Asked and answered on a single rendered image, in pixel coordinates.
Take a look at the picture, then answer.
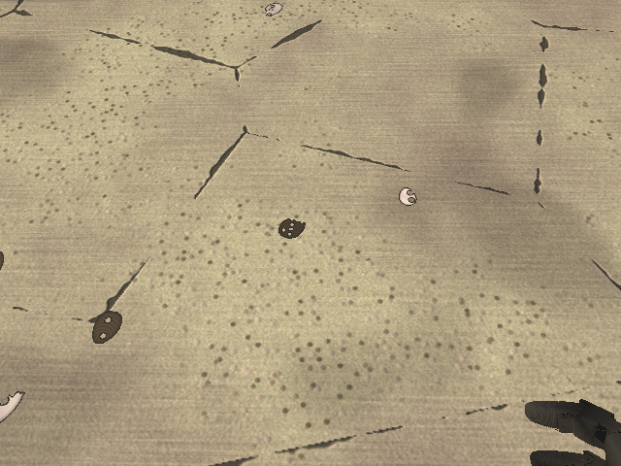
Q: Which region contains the robot right hand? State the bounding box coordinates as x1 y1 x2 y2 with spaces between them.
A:
525 399 621 466

